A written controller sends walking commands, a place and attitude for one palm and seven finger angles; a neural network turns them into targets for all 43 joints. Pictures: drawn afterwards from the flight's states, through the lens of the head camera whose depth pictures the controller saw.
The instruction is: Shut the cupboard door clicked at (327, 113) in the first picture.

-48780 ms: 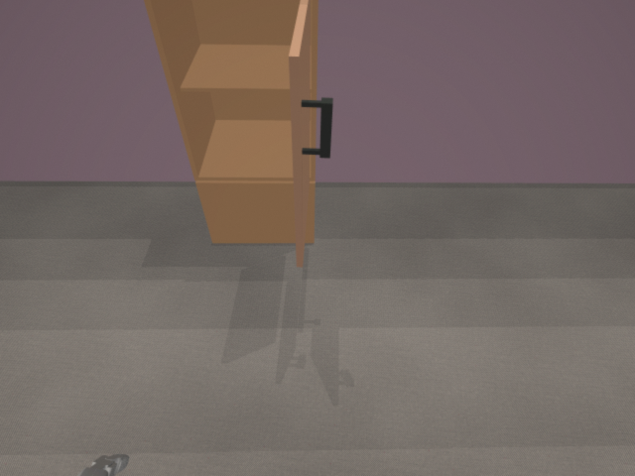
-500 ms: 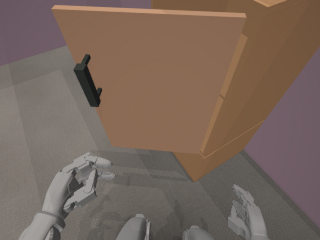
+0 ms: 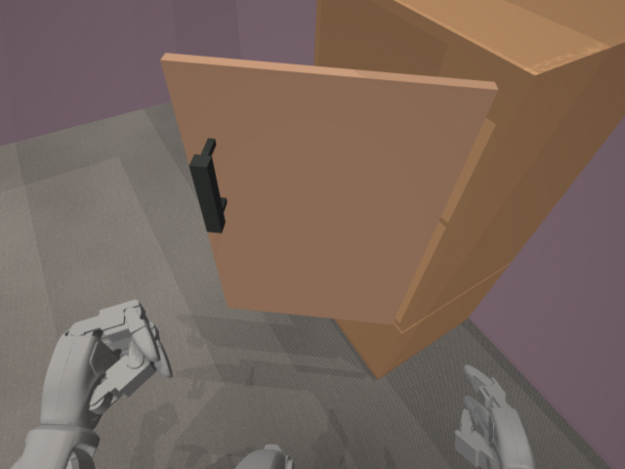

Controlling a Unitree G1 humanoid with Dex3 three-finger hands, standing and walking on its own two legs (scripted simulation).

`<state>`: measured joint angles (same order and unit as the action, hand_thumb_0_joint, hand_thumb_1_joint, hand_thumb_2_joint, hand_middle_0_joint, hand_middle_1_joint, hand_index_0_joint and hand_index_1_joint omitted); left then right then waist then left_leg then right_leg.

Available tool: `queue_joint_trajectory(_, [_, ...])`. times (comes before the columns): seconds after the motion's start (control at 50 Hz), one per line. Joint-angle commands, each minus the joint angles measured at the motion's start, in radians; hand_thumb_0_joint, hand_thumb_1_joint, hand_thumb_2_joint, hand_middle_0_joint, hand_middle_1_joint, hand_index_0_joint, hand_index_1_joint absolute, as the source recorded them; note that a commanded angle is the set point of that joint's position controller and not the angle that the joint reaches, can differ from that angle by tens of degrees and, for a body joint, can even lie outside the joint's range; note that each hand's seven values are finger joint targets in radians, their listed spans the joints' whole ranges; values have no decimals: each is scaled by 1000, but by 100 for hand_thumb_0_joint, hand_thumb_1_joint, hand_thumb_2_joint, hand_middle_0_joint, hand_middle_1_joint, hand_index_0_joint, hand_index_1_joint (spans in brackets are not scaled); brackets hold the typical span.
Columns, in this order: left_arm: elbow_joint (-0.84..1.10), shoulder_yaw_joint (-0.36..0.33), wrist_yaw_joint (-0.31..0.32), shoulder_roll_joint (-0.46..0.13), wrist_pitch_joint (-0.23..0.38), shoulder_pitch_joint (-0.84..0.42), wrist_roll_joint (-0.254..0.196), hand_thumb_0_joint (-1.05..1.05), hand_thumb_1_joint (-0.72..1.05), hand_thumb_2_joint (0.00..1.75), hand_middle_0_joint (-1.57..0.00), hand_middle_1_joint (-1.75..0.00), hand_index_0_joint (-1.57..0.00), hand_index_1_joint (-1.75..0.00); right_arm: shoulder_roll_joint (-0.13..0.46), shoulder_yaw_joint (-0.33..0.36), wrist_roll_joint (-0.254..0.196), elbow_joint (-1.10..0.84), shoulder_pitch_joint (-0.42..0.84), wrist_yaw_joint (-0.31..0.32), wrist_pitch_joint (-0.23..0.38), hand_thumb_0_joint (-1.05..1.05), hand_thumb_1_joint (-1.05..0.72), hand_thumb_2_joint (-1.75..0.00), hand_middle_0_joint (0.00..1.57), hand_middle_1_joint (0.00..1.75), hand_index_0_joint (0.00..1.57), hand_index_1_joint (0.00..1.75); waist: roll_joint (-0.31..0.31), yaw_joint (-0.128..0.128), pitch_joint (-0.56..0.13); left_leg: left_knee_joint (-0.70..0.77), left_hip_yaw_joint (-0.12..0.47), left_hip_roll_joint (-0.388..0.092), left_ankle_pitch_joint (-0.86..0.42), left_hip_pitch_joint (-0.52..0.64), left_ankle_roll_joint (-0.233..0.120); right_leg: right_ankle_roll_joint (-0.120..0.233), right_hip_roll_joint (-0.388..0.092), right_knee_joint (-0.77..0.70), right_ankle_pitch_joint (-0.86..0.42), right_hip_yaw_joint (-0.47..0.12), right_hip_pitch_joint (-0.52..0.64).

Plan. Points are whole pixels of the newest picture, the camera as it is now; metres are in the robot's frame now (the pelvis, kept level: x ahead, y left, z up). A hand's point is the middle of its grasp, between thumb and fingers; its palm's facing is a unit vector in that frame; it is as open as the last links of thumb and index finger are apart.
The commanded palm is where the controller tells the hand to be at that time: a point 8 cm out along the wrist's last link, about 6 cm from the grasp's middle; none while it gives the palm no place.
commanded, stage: raise the hand and make a fist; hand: left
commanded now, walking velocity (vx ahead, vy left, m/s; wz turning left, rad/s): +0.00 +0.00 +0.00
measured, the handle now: (213, 186) +0.47 +0.19 +0.09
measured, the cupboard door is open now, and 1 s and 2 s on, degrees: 53 53 53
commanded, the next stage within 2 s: bring the fist close to the handle in 0.68 s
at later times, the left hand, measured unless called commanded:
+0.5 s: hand (167, 359) +0.22 +0.18 +0.07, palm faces -0.05 -1.00 +0.00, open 3.1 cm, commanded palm +0.20 +0.24 +0.09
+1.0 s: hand (169, 319) +0.26 +0.18 +0.10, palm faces +0.03 -1.00 -0.06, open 3.1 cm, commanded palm +0.23 +0.23 +0.09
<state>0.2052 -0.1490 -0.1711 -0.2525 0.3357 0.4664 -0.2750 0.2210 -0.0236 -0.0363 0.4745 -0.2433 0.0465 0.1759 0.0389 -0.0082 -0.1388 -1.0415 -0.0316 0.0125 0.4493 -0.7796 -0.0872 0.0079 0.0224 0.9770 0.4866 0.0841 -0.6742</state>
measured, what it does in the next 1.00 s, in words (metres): stands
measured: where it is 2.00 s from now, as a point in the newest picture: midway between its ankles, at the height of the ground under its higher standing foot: outside the picture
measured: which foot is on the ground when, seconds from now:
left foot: down 0.00-1.00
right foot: down 0.00-1.00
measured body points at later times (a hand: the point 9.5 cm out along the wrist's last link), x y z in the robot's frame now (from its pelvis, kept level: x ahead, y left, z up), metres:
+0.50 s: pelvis +0.00 +0.00 +0.02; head +0.03 +0.01 +0.47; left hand +0.22 +0.24 +0.07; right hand +0.16 -0.24 -0.05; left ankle +0.04 +0.06 -0.67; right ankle +0.00 -0.12 -0.67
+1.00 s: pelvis +0.01 -0.02 +0.01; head +0.04 -0.02 +0.46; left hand +0.25 +0.24 +0.10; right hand +0.19 -0.25 -0.07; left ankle +0.04 +0.06 -0.67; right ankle +0.00 -0.12 -0.67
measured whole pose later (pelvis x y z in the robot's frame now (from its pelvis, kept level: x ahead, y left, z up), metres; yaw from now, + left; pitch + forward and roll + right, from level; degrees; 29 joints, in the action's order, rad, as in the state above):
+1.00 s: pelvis +0.01 -0.02 +0.01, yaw +1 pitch +9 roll -3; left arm 0.00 -0.20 -0.25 -0.28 0.31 0.22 -0.30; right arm 0.26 -0.05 -0.04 0.54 -0.25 0.05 0.19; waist 0.05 -0.01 -0.10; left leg -0.99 0.00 0.01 0.43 -0.72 -0.05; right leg 0.04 0.03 0.93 0.48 0.11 -0.62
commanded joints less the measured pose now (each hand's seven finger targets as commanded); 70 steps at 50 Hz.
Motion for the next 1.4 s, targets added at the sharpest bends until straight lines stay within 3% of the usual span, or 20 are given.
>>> queue_joint_trajectory(0.0, [34,39,-40,-47,-13,-61,13,0,90,90,-130,-150,-130,-150,170,44,-6,-145,23,6,43,0,-90,-90,20,30,20,30,-17,42,5,289,194,-53,30,173,76,23,23,-140,-59,2,-65])
queue_joint_trajectory(0.06, [82,20,-75,-97,-35,-142,15,0,90,90,-130,-150,-130,-150,174,39,-11,-158,19,13,55,0,-90,-90,20,30,20,30,4,32,-51,305,195,-49,35,213,75,26,19,-159,-58,-7,-22])
queue_joint_trajectory(0.1, [144,-70,-60,-182,-26,-190,7,0,90,90,-130,-150,-130,-150,174,36,-2,-154,21,17,61,0,-90,-90,20,30,20,30,44,11,-114,307,196,-47,-2,249,78,30,20,-155,-82,-14,13])
queue_joint_trajectory(0.18, [230,-116,-18,-176,38,-204,-26,0,90,90,-130,-150,-130,-150,149,22,4,-143,34,12,79,0,-90,-90,20,30,20,30,119,-11,-156,321,198,-49,-96,337,99,39,23,-154,-127,-5,34])
queue_joint_trajectory(0.26, [104,-56,-24,-109,22,-179,-23,0,90,90,-130,-150,-130,-150,160,21,2,-115,31,2,79,0,-90,-90,20,30,20,30,82,19,-59,327,193,-53,-57,293,96,32,22,-173,-116,3,14])
queue_joint_trajectory(0.3, [-16,-16,-62,-68,-30,-128,-20,0,90,90,-130,-150,-130,-150,171,28,-6,-110,22,0,77,0,-90,-90,20,30,20,30,0,27,-16,331,190,-47,-33,245,86,29,21,-194,-112,1,30])
queue_joint_trajectory(0.38, [10,-24,-118,-103,-89,-159,-26,0,90,90,-130,-150,-130,-150,184,39,-15,-133,18,8,83,0,-90,-90,20,30,20,30,-27,14,-66,321,161,-36,-74,249,74,24,12,-217,-132,-14,75])
queue_joint_trajectory(0.46, [173,-121,-67,-183,-11,-218,-36,0,90,90,-130,-150,-130,-150,165,37,0,-134,25,8,94,0,-90,-90,20,30,20,30,39,-14,-171,296,144,-32,-207,320,80,33,15,-191,-203,-20,115])
queue_joint_trajectory(0.5, [202,-156,-28,-211,41,-228,-34,0,90,90,-130,-150,-130,-150,159,34,10,-118,20,5,96,0,-90,-90,20,30,20,30,62,-18,-163,287,145,-34,-220,318,85,37,20,-176,-208,-21,101])
queue_joint_trajectory(0.56, [124,-90,-18,-128,72,-184,-28,0,90,90,-130,-150,-130,-150,156,31,9,-102,26,-7,93,0,-90,-90,20,30,20,30,76,6,-90,284,149,-39,-172,293,87,35,19,-167,-175,-13,44])
queue_joint_trajectory(0.62, [8,-26,-60,-77,16,-133,-20,0,90,90,-130,-150,-130,-150,170,38,-1,-104,18,-10,79,0,-90,-90,20,30,20,30,21,24,-45,281,138,-33,-108,234,74,27,14,-193,-146,-20,44])
queue_joint_trajectory(0.7, [10,-42,-114,-123,-60,-141,-24,0,90,90,-130,-150,-130,-150,179,46,-11,-125,11,3,71,0,-90,-90,20,30,20,30,-42,19,-93,256,111,-22,-145,224,58,19,6,-224,-172,-49,103])
queue_joint_trajectory(0.8, [158,-161,-61,-228,17,-297,-46,0,90,90,-130,-150,-130,-150,163,33,6,-112,24,18,74,0,-90,-90,20,30,20,30,9,8,-145,228,102,-20,-214,249,60,25,12,-196,-223,-58,121])
queue_joint_trajectory(0.88, [34,-122,-49,-154,69,-340,-44,0,90,90,-130,-150,-130,-150,158,29,3,-78,26,11,78,0,-90,-90,20,30,20,30,37,28,-89,220,108,-24,-163,227,67,27,15,-181,-174,-48,48])
queue_joint_trajectory(0.94, [-77,-58,-101,-118,15,-350,-38,0,90,90,-130,-150,-130,-150,171,35,-6,-74,18,11,72,0,-90,-90,20,30,20,30,22,38,-105,217,98,-20,-160,216,61,19,6,-201,-178,-64,61])
queue_joint_trajectory(1.04, [-69,-49,-143,-141,-75,-403,-44,0,90,90,-130,-150,-130,-150,179,38,-15,-97,6,20,66,0,-90,-90,20,30,20,30,-7,22,-192,230,94,-16,-241,260,52,10,-6,-220,-273,-74,148])
queue_joint_trajectory(1.1, [-74,-170,-87,-246,-49,-512,-45,0,90,90,-130,-150,-130,-150,179,36,-4,-76,12,28,56,0,-90,-90,20,30,20,30,-49,16,-175,224,89,-19,-251,242,54,11,-1,-218,-281,-81,156])
queue_joint_trajectory(1.2, [-138,-158,-25,-201,23,-549,-22,0,90,90,-130,-150,-130,-150,166,34,1,-57,22,9,50,0,-90,-90,20,30,20,30,10,3,-171,240,83,-18,-254,260,61,22,4,-193,-276,-68,133])
queue_joint_trajectory(1.26, [-229,-74,-50,-142,4,-579,0,0,90,90,-130,-150,-130,-150,171,38,-8,-49,11,0,39,0,-90,-90,20,30,20,30,21,27,-144,247,76,-19,-230,263,60,16,0,-206,-265,-69,102])
queue_joint_trajectory(1.38, [-271,-94,-76,-182,-30,-749,-8,0,90,90,-130,-150,-130,-150,187,48,-12,-38,-5,10,25,0,-90,-90,20,30,20,30,-21,36,-207,246,76,-18,-257,291,54,12,-5,-223,-306,-80,138])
